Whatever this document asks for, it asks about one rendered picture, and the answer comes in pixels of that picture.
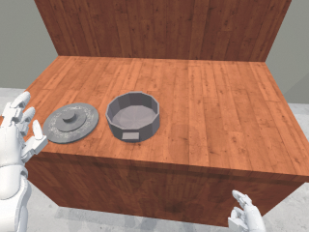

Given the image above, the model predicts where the knob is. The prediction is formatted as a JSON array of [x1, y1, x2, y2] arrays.
[[61, 110, 76, 123]]

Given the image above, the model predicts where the lid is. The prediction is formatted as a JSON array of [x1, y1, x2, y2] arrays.
[[42, 102, 99, 144]]

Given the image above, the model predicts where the left robot hand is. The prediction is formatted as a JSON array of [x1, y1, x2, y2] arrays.
[[0, 91, 48, 167]]

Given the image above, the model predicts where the right robot hand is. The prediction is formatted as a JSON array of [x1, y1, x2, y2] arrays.
[[228, 190, 267, 232]]

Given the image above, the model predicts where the robot left forearm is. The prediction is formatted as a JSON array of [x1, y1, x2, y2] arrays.
[[0, 164, 32, 232]]

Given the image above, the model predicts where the pot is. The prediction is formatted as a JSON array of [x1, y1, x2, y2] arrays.
[[105, 91, 160, 143]]

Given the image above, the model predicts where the table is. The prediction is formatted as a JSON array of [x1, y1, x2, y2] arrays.
[[0, 0, 309, 228]]

